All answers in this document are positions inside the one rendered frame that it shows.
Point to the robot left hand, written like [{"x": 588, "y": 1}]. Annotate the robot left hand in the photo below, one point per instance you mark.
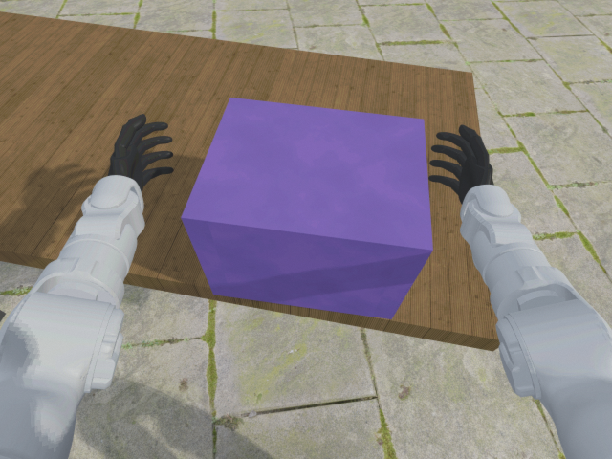
[{"x": 128, "y": 159}]

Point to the carton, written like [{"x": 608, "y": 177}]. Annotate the carton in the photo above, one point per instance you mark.
[{"x": 312, "y": 207}]

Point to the robot left upper arm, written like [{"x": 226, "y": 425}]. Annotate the robot left upper arm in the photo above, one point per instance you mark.
[{"x": 59, "y": 348}]

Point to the right robot forearm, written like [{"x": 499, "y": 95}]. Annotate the right robot forearm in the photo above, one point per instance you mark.
[{"x": 513, "y": 267}]

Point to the robot right hand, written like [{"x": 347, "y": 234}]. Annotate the robot right hand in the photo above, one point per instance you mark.
[{"x": 475, "y": 169}]

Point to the table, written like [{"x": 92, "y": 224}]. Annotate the table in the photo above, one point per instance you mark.
[{"x": 67, "y": 88}]

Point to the left robot forearm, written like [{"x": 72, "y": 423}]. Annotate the left robot forearm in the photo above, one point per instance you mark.
[{"x": 98, "y": 254}]

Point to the robot right upper arm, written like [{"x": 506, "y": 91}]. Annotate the robot right upper arm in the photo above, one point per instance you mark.
[{"x": 560, "y": 355}]

